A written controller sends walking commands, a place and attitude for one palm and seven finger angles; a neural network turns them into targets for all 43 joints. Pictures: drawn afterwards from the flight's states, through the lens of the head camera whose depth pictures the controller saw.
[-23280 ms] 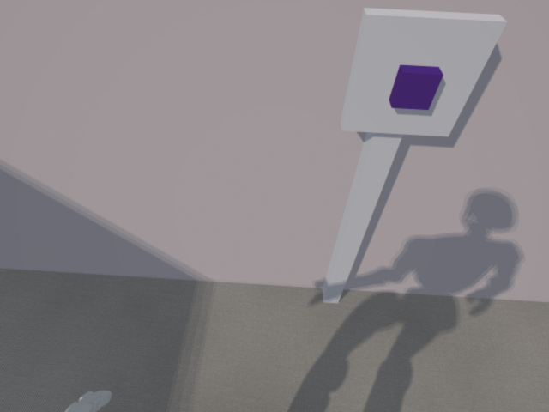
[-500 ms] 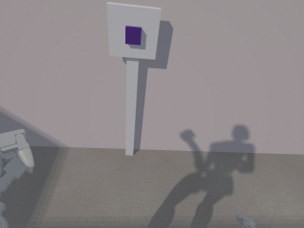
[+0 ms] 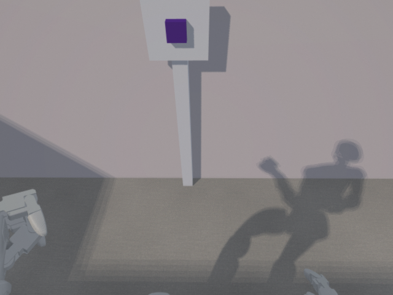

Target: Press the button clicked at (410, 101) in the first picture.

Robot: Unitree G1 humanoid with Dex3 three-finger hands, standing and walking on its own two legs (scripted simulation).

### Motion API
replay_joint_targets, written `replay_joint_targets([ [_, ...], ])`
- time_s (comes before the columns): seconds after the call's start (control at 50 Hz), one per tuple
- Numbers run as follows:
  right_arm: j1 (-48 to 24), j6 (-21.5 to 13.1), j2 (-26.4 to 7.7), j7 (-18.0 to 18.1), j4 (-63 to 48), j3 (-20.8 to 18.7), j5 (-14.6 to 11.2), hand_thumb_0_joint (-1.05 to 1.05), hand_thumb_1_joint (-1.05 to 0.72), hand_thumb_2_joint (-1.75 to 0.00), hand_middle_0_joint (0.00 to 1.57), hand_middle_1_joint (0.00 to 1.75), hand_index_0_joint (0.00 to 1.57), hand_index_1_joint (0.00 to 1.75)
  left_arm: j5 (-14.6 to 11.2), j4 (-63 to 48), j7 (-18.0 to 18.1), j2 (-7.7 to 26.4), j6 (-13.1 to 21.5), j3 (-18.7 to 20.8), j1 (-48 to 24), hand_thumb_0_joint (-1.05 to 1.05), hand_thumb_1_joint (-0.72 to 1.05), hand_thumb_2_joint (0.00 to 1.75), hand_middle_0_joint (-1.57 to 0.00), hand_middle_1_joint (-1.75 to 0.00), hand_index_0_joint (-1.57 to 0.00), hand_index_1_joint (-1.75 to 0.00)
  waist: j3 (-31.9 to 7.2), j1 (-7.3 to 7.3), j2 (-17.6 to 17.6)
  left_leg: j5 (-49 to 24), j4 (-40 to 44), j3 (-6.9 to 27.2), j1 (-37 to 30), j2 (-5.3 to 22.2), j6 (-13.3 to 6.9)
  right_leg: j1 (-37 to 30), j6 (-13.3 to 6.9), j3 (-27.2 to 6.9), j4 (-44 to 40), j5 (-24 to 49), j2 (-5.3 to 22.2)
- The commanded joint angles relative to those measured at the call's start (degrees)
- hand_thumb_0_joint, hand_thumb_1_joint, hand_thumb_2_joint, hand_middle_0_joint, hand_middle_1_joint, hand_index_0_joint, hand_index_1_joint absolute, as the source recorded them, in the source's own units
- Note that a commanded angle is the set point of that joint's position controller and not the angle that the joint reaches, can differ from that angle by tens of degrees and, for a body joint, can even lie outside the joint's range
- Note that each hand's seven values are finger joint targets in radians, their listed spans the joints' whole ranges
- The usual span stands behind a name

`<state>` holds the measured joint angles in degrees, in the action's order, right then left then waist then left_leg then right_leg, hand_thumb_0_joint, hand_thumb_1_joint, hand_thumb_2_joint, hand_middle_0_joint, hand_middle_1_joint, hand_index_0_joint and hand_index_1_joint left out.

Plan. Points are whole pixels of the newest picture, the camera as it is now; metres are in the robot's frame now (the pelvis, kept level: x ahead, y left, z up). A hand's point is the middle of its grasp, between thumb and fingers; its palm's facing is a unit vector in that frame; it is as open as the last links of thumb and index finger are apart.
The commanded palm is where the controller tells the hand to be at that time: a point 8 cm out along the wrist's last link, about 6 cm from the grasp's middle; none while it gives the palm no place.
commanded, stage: stop stepping back and stand still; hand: left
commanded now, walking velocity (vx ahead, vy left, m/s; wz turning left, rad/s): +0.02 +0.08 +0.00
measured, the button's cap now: (176, 30) +0.85 +0.12 +0.18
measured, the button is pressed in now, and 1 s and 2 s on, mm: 0 0 0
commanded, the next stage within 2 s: let the arm hang, fingers relaxed in 0.34 s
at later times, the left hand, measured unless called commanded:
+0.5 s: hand (60, 222) +0.21 +0.25 +0.10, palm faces +0.21 -0.83 -0.52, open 3.0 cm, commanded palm none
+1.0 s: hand out of the picture -0.05 +0.23 -0.16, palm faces +0.03 -0.96 -0.27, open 5.3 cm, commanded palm none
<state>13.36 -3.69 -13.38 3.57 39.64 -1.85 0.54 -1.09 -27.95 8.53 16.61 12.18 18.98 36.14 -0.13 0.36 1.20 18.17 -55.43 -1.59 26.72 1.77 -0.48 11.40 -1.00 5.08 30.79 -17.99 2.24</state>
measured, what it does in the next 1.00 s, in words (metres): steps on the spot: left foot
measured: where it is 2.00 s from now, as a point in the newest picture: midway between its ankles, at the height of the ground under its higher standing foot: outside the picture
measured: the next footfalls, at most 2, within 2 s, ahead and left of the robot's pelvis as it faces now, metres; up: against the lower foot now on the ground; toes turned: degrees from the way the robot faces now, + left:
left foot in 0.10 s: +0.10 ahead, +0.13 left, +0.00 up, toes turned +4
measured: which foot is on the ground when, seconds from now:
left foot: up 0.00-0.08, down 0.10-1.00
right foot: down 0.00-1.00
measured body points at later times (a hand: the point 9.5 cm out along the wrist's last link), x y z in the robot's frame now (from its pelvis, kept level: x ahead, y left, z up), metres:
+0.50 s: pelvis +0.02 +0.01 +0.00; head +0.04 +0.00 +0.45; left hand +0.20 +0.29 +0.13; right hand +0.19 -0.21 -0.11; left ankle +0.06 +0.13 -0.73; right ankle -0.01 -0.11 -0.73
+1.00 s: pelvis -0.01 +0.02 +0.00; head +0.01 +0.02 +0.45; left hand -0.05 +0.28 -0.14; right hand -0.01 -0.23 -0.15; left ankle +0.06 +0.13 -0.73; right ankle -0.01 -0.11 -0.73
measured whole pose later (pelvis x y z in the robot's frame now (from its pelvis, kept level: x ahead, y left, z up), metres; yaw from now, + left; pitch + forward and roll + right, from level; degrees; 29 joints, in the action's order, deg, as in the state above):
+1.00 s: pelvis -0.01 +0.02 +0.00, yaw +2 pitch -2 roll -1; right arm 18.0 2.5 -12.1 0.1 59.8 -0.8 1.2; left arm 0.8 61.7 0.7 13.9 -1.8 0.4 19.8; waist 3.3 -0.3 1.8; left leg 8.8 -27.7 -1.7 17.2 1.4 -0.9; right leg 9.6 0.0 5.2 26.4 -15.0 1.5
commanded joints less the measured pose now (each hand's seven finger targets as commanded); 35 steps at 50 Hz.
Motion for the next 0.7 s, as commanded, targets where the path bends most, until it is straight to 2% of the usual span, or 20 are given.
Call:
replay_joint_targets([
  [0.0,-9.1,-5.7,-3.7,1.9,-11.5,-1.1,0.1,0.0,-0.9,-0.9,0.2,0.3,0.2,0.3,0.3,-19.5,2.3,15.3,5.8,8.4,-7.6,0.0,0.9,0.9,-1.3,-1.5,-1.3,-1.5,1.2,-0.33,-9.2,-3.1,20.5,-2.9,-10.5,0.1,-1.3,5.2,-6.3,-9.3,-13.0,3.1,12.1],
  [0.04,-7.2,-6.0,-4.0,2.0,-11.7,-1.4,0.3,0.0,-0.9,-0.9,0.2,0.3,0.2,0.3,0.0,-18.6,2.6,14.2,6.0,8.4,-6.1,0.0,0.9,0.9,-1.3,-1.5,-1.3,-1.5,1.1,-0.43,-3.1,-6.5,28.4,-3.4,-16.9,-1.1,-1.1,6.6,-4.3,-8.6,-9.9,0.4,9.3],
  [0.06,-6.2,-6.0,-4.6,2.0,-12.0,-1.9,0.1,0.0,-0.9,-0.9,0.2,0.3,0.2,0.3,-0.3,-18.6,2.6,13.8,6.3,8.7,-5.5,0.0,0.9,0.9,-1.3,-1.5,-1.3,-1.5,0.6,-0.69,1.7,-7.0,31.4,-0.1,-19.6,1.1,-1.7,7.1,-2.7,-7.8,-5.4,1.4,7.3],
  [0.08,-6.2,-5.9,-5.8,1.8,-12.8,-2.3,-0.1,0.0,-0.9,-0.9,0.2,0.3,0.2,0.3,-0.5,-19.0,2.4,13.4,6.6,8.9,-5.0,0.0,0.9,0.9,-1.3,-1.5,-1.3,-1.5,-0.4,-0.32,9.2,-11.9,33.3,7.7,-20.5,6.5,-3.7,8.2,-0.4,-5.8,-0.3,1.8,3.1],
  [0.1,-5.2,-5.8,-6.0,1.6,-13.4,-2.3,-0.7,0.0,-0.9,-0.9,0.2,0.3,0.2,0.3,-0.2,-17.0,2.3,12.8,6.5,8.9,-2.9,0.0,0.9,0.9,-1.3,-1.5,-1.3,-1.5,-1.7,-0.03,13.4,-18.6,34.2,13.0,-20.5,10.9,-5.3,8.5,1.3,-2.7,4.0,0.2,0.2],
  [0.12,-4.8,-5.7,-5.0,1.1,-13.6,-1.9,-1.0,0.0,-0.9,-0.9,0.2,0.3,0.2,0.3,-0.4,-16.1,2.1,13.5,6.3,10.1,-3.0,0.0,0.9,0.9,-1.3,-1.5,-1.3,-1.5,-2.0,0.0,11.4,-26.2,34.2,12.5,-17.9,11.5,-6.1,6.1,1.8,-2.1,4.3,-2.9,-1.3],
  [0.14,-5.0,-5.9,-4.3,0.7,-13.2,-1.4,-0.7,0.0,-0.9,-0.9,0.2,0.3,0.2,0.3,-0.3,-16.9,1.5,14.0,6.4,10.3,-4.0,0.0,0.9,0.9,-1.3,-1.5,-1.3,-1.5,-1.6,-0.55,14.0,-30.1,35.0,11.6,-16.8,10.9,-5.3,5.0,1.7,-1.3,3.9,-3.7,-1.5],
  [0.18,-4.4,-6.1,-4.6,0.2,-13.2,-1.3,-0.9,0.0,-0.9,-0.9,0.2,0.3,0.2,0.3,-0.6,-15.8,1.1,13.2,6.1,10.0,-2.2,0.0,0.9,0.9,-1.3,-1.5,-1.3,-1.5,-2.0,-0.47,11.3,-31.4,34.0,8.9,-16.0,10.4,-4.0,2.0,1.6,-1.4,-0.3,-1.2,-1.7],
  [0.22,-4.5,-6.2,-4.5,-0.3,-14.1,-1.1,-1.2,0.0,-0.9,-0.9,0.2,0.3,0.2,0.3,-0.7,-16.9,0.5,12.5,5.7,9.1,0.5,0.0,0.9,0.9,-1.3,-1.5,-1.3,-1.5,-5.0,-0.61,7.0,-31.9,31.0,5.5,-17.2,8.2,-2.4,-2.0,1.7,-2.2,-5.6,11.6,-1.1],
  [0.28,-4.6,-5.2,-4.8,-0.8,-15.4,-1.5,-1.7,0.0,-0.9,-0.9,0.2,0.3,0.2,0.3,-1.5,-18.9,0.2,12.8,4.9,9.2,3.8,0.0,0.9,0.9,-1.3,-1.5,-1.3,-1.5,-10.2,-1.09,-1.1,-32.3,26.6,2.2,-17.5,5.0,-0.5,-6.5,0.7,-5.3,-5.1,28.8,1.0],
  [0.32,-5.3,-4.7,-4.4,-0.7,-15.6,-0.9,-1.6,0.0,-0.9,-0.9,0.2,0.3,0.2,0.3,-2.0,-19.3,0.3,13.3,4.3,9.4,5.2,0.0,0.9,0.9,-1.3,-1.5,-1.3,-1.5,-11.4,-1.06,-0.4,-31.6,26.3,1.3,-17.6,4.4,-0.3,-6.8,0.7,-5.6,-4.6,32.2,2.0],
  [0.4,-6.4,-3.8,-3.9,0.2,-15.6,-0.5,-1.3,0.0,-0.9,-0.9,0.2,0.3,0.2,0.3,-2.3,-19.5,0.9,15.2,3.5,11.2,4.5,0.0,0.9,0.9,-1.3,-1.5,-1.3,-1.5,-10.1,-0.72,1.4,-25.9,27.8,1.2,-18.2,4.2,-0.3,-4.1,0.9,-6.0,-6.0,26.6,1.8],
  [0.42,-10.4,-6.7,-16.7,-5.0,-2.3,-3.7,-1.5,0.0,-0.9,-0.9,0.2,0.3,0.2,0.3,3.8,28.7,-6.9,8.4,-5.6,-13.1,-6.4,0.0,0.9,0.9,-1.3,-1.5,-1.3,-1.5,-5.4,-3.03,2.5,-29.6,18.9,2.3,-11.5,5.2,-1.0,3.4,-0.5,-3.8,2.0,32.0,6.3],
  [0.44,-5.8,-3.7,-13.8,-4.8,-1.5,-4.1,-1.3,0.0,-0.9,-0.9,0.2,0.3,0.2,0.3,3.4,31.6,-7.8,8.1,-9.4,-11.9,-6.8,0.0,0.9,0.9,-1.26,-1.46,-1.26,-1.46,-8.6,-2.16,2.2,-25.5,20.1,1.8,-13.9,5.8,-0.8,4.2,-1.0,-7.2,0.2,25.1,5.5],
  [0.46,-5.1,-2.4,-12.9,-4.5,-2.6,-3.5,-1.3,0.0,-0.9,-0.9,0.2,0.3,0.2,0.3,3.3,31.3,-8.1,7.5,-10.5,-12.2,-7.0,0.0,0.9,0.9,-1.23,-1.42,-1.23,-1.42,-6.5,-2.21,2.3,-19.7,20.6,1.9,-12.2,6.0,-1.0,5.3,-0.5,-6.0,-0.9,19.1,5.4],
  [0.48,-5.3,-1.3,-12.3,-4.5,-2.2,-2.6,-1.0,0.0,-0.9,-0.9,0.2,0.3,0.2,0.3,3.2,33.6,-8.4,7.8,-10.6,-12.6,-9.5,0.0,0.9,0.9,-1.19,-1.38,-1.19,-1.38,-5.9,-1.53,-0.7,-13.3,21.7,4.1,-9.2,6.4,-1.9,6.6,-1.0,-5.8,-0.8,11.9,4.8],
  [0.54,-5.1,1.0,-12.1,-4.2,-2.2,-1.2,0.1,0.0,-0.9,-0.9,0.2,0.3,0.2,0.3,3.4,42.8,-8.7,9.0,-10.9,-13.3,-16.0,0.0,0.9,0.9,-1.08,-1.26,-1.08,-1.26,-3.7,-1.23,-13.9,-12.1,22.3,6.2,-7.9,4.9,-3.1,6.4,-2.0,-6.3,-2.7,8.2,4.9],
  [0.58,-4.5,2.2,-10.8,-3.9,-0.4,-0.9,0.6,0.0,-0.9,-0.9,0.2,0.3,0.2,0.3,3.2,50.3,-8.4,8.6,-11.4,-14.0,-19.3,0.0,0.9,0.9,-1.01,-1.18,-1.01,-1.18,-2.7,-1.5,-17.1,-12.9,21.2,4.5,-10.0,2.7,-2.4,7.3,-3.3,-7.3,-4.3,8.9,6.9],
  [0.62,-3.5,3.3,-8.8,-4.0,2.0,-0.2,1.0,0.0,-0.9,-0.9,0.2,0.3,0.2,0.3,2.7,57.2,-8.0,7.3,-12.3,-15.4,-20.6,0.0,0.9,0.9,-0.93,-1.1,-0.93,-1.1,-1.1,-1.78,-10.5,-12.8,22.5,3.9,-11.9,2.2,-1.7,8.9,-3.4,-7.2,-4.7,4.5,7.0],
  [0.68,-3.2,3.9,-8.2,-4.0,5.7,0.6,1.2,0.0,-0.9,-0.9,0.2,0.3,0.2,0.3,2.2,65.8,-7.8,5.9,-12.9,-16.7,-20.5,0.0,0.9,0.9,-0.82,-0.98,-0.82,-0.98,1.4,-1.2,5.0,-6.1,30.8,6.9,-8.5,4.1,-2.0,5.9,-1.3,-5.7,-4.6,-3.6,3.6],
])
